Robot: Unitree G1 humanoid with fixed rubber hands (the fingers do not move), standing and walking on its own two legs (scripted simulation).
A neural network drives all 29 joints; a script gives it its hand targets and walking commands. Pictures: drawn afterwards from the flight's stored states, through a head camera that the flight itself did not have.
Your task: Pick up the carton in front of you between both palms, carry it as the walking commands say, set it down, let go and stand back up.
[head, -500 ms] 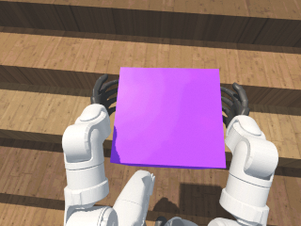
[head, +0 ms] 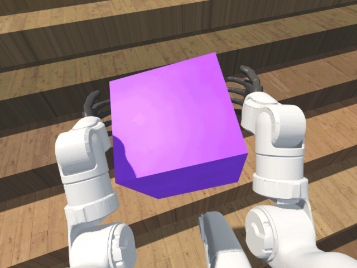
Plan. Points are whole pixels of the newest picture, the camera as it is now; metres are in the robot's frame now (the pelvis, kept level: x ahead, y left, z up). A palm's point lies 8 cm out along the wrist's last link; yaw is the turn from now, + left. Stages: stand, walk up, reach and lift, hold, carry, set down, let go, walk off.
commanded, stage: carry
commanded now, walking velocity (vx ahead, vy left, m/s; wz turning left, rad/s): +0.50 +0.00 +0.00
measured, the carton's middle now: (181, 138) +0.37 -0.05 +0.10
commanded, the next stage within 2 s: none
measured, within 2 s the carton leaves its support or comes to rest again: neither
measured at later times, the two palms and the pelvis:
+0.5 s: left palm out of the picture +0.65 +0.03 +0.34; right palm out of the picture +0.68 -0.26 +0.33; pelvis +0.31 -0.16 +0.16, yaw +3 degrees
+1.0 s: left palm out of the picture +0.99 -0.02 +0.49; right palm out of the picture +0.96 -0.31 +0.51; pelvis +0.60 -0.14 +0.32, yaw +0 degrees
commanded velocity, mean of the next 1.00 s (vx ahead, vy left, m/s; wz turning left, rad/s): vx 0.50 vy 0.00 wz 0.00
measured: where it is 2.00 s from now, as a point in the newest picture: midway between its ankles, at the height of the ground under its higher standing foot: (189, 65)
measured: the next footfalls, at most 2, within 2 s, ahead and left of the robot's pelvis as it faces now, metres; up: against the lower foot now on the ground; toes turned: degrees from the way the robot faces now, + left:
right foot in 0.18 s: +0.36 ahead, -0.23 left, +0.16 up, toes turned -6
left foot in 0.74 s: +0.61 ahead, -0.07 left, +0.32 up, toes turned +6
